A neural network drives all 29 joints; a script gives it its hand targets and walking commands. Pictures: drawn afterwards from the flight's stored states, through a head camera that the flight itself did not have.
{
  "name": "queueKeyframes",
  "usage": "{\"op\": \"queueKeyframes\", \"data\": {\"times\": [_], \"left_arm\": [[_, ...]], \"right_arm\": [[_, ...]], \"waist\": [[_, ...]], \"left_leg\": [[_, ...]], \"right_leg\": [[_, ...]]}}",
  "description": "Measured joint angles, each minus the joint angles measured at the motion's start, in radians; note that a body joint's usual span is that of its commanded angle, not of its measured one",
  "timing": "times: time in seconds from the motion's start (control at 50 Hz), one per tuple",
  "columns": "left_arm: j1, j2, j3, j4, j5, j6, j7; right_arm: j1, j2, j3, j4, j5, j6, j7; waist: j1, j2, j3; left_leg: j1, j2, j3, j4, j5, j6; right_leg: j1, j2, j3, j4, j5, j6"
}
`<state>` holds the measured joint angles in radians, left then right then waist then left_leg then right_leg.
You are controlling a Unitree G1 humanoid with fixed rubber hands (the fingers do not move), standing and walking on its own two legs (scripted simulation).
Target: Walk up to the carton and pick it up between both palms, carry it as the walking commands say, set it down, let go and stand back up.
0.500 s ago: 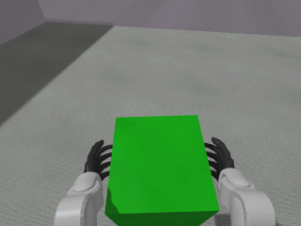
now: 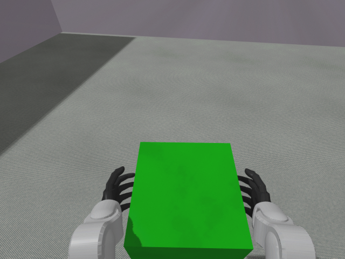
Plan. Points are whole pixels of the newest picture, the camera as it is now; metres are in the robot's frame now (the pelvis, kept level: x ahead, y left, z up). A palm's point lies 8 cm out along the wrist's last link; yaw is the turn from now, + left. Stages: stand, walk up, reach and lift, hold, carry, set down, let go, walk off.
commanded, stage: carry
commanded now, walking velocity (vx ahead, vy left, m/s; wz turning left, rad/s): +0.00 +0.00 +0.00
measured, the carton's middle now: (183, 212) +0.26 +0.00 +0.01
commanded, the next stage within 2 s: none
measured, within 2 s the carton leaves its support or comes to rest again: neither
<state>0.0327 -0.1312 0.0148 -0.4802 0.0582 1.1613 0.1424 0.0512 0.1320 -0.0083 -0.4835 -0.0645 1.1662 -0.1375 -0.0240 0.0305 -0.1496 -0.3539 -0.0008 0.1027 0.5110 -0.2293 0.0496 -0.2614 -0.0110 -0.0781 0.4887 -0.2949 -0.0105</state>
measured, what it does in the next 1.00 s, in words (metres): stands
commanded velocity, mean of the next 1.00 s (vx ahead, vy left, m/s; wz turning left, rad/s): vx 0.00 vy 0.00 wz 0.00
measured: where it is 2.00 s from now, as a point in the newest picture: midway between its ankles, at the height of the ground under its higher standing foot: outside the picture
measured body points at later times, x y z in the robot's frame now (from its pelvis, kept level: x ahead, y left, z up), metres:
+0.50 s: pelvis -0.03 +0.00 +0.00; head -0.05 +0.01 +0.45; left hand +0.23 +0.15 +0.07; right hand +0.22 -0.14 +0.07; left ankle +0.02 +0.08 -0.74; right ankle -0.03 -0.11 -0.74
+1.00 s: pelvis -0.02 -0.01 +0.00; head -0.04 -0.01 +0.45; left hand +0.24 +0.14 +0.07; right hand +0.24 -0.15 +0.07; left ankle +0.02 +0.08 -0.74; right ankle -0.03 -0.11 -0.74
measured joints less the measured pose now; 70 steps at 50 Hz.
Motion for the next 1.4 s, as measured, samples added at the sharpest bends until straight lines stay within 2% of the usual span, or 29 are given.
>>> {"op": "queueKeyframes", "data": {"times": [0.12, 0.2, 0.38, 0.48, 0.52, 0.6, 0.7, 0.74, 1.0, 1.06, 1.12, 1.18, 1.26, 1.4], "left_arm": [[0.017, -0.001, 0.009, -0.008, 0.001, 0.0, -0.007], [-0.004, 0.001, 0.014, -0.01, 0.006, 0.006, -0.006], [-0.027, 0.002, 0.016, 0.02, 0.007, 0.025, -0.005], [-0.057, 0.003, 0.028, 0.085, 0.006, -0.008, -0.008], [-0.074, 0.004, 0.034, 0.143, 0.018, -0.036, -0.014], [-0.086, 0.004, 0.04, 0.161, 0.016, -0.066, -0.013], [-0.076, 0.003, 0.03, 0.049, -0.008, -0.063, -0.001], [-0.078, 0.004, 0.03, 0.048, -0.005, -0.067, -0.001], [-0.061, 0.003, 0.041, 0.14, 0.009, -0.065, -0.011], [-0.092, 0.004, 0.053, 0.24, 0.028, -0.104, -0.022], [-0.107, 0.003, 0.057, 0.275, 0.036, -0.134, -0.027], [-0.103, 0.003, 0.052, 0.219, 0.016, -0.142, -0.012], [-0.112, 0.003, 0.056, 0.213, 0.014, -0.153, -0.013], [-0.117, 0.003, 0.065, 0.298, 0.03, -0.186, -0.03]], "right_arm": [[-0.009, -0.001, 0.01, -0.001, 0.0, 0.019, -0.007], [-0.028, -0.002, 0.007, 0.01, 0.005, 0.013, -0.006], [-0.03, -0.002, 0.0, 0.029, -0.003, 0.021, -0.003], [-0.055, -0.004, -0.012, 0.082, -0.012, -0.006, 0.0], [-0.07, -0.004, -0.019, 0.142, -0.023, -0.038, 0.008], [-0.073, -0.004, -0.024, 0.162, -0.017, -0.078, 0.008], [-0.075, -0.004, -0.018, 0.048, 0.013, -0.062, -0.015], [-0.084, -0.004, -0.02, 0.049, 0.013, -0.062, -0.015], [-0.067, -0.004, -0.013, 0.145, -0.006, -0.061, 0.004], [-0.091, -0.005, -0.026, 0.239, -0.031, -0.101, 0.018], [-0.103, -0.005, -0.033, 0.27, -0.037, -0.13, 0.022], [-0.098, -0.004, -0.033, 0.216, -0.014, -0.14, 0.011], [-0.104, -0.004, -0.033, 0.213, -0.01, -0.158, 0.009], [-0.121, -0.004, -0.044, 0.301, -0.025, -0.182, 0.018]], "waist": [[-0.006, -0.023, 0.005], [0.008, -0.043, 0.002], [0.027, -0.033, 0.01], [0.025, -0.039, 0.008], [0.023, -0.04, 0.007], [0.015, -0.044, 0.02], [0.008, -0.03, 0.049], [0.01, -0.022, 0.042], [0.024, -0.03, 0.023], [0.022, -0.038, 0.016], [0.019, -0.045, 0.026], [0.014, -0.046, 0.047], [0.013, -0.046, 0.047], [0.015, -0.035, 0.043]], "left_leg": [[0.014, 0.003, -0.003, -0.034, 0.035, 0.001], [0.005, -0.002, -0.005, -0.058, 0.065, 0.002], [-0.011, -0.009, 0.003, -0.077, 0.087, 0.008], [-0.018, -0.008, 0.008, -0.084, 0.09, 0.009], [-0.015, -0.006, 0.008, -0.082, 0.085, 0.007], [-0.017, -0.002, 0.005, -0.071, 0.073, 0.004], [-0.026, -0.001, 0.003, -0.054, 0.058, 0.004], [-0.028, -0.001, 0.002, -0.046, 0.051, 0.003], [0.006, 0.004, -0.006, -0.037, 0.042, -0.01], [0.012, 0.009, -0.006, -0.045, 0.048, -0.015], [0.014, 0.011, -0.007, -0.05, 0.053, -0.017], [0.008, 0.014, -0.008, -0.049, 0.056, -0.019], [0.008, 0.017, -0.007, -0.051, 0.055, -0.022], [0.018, 0.022, -0.008, -0.047, 0.042, -0.026]], "right_leg": [[0.007, 0.004, -0.005, -0.02, 0.026, -0.002], [-0.01, -0.001, -0.008, -0.023, 0.042, -0.004], [-0.037, -0.012, -0.006, -0.019, 0.052, 0.004], [-0.047, -0.014, -0.005, -0.023, 0.06, 0.004], [-0.042, -0.011, -0.004, -0.026, 0.056, 0.003], [-0.038, -0.008, -0.007, -0.025, 0.048, 0.001], [-0.042, -0.009, -0.009, -0.016, 0.036, 0.001], [-0.043, -0.01, -0.011, -0.01, 0.029, 0.001], [-0.01, -0.007, -0.021, 0.006, 0.012, -0.01], [-0.003, -0.002, -0.022, -0.005, 0.02, -0.015], [-0.003, 0.0, -0.022, -0.008, 0.023, -0.017], [-0.008, 0.003, -0.023, -0.007, 0.025, -0.02], [-0.009, 0.006, -0.022, -0.011, 0.027, -0.023], [0.007, 0.01, -0.023, -0.021, 0.021, -0.024]]}}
